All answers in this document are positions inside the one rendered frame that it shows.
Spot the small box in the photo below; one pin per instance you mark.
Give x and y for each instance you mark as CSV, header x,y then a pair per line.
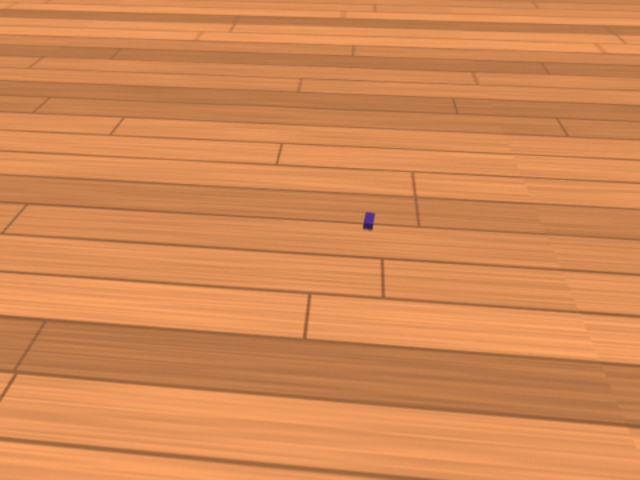
x,y
369,220

